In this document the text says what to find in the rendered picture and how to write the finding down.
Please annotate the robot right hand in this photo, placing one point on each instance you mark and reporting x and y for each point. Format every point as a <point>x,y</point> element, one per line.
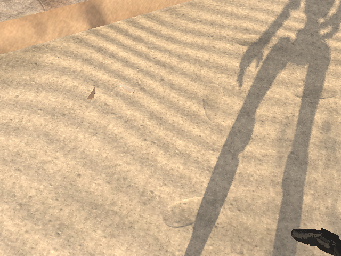
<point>323,239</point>

